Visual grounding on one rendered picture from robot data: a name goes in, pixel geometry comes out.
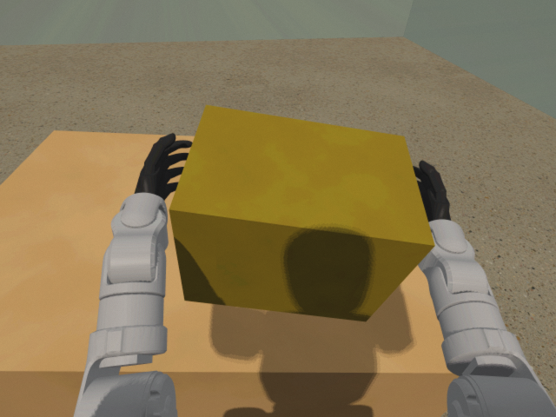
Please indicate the right robot upper arm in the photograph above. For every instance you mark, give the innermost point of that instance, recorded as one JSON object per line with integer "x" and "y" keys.
{"x": 494, "y": 396}

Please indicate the robot left hand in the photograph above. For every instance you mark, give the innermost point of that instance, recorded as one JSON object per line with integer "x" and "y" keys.
{"x": 155, "y": 174}

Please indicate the left robot forearm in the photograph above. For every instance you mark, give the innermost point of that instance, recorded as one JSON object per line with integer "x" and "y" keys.
{"x": 130, "y": 327}

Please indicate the pedestal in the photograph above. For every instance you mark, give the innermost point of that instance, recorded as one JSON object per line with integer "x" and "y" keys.
{"x": 56, "y": 210}

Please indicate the carton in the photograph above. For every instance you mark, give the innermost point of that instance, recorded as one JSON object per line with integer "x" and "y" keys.
{"x": 293, "y": 216}

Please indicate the left robot upper arm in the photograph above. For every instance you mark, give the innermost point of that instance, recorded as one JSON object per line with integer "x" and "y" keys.
{"x": 146, "y": 394}

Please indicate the right robot forearm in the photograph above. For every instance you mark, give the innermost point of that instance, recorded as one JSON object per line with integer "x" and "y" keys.
{"x": 476, "y": 341}

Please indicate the robot right hand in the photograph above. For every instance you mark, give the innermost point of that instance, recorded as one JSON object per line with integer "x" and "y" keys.
{"x": 433, "y": 192}

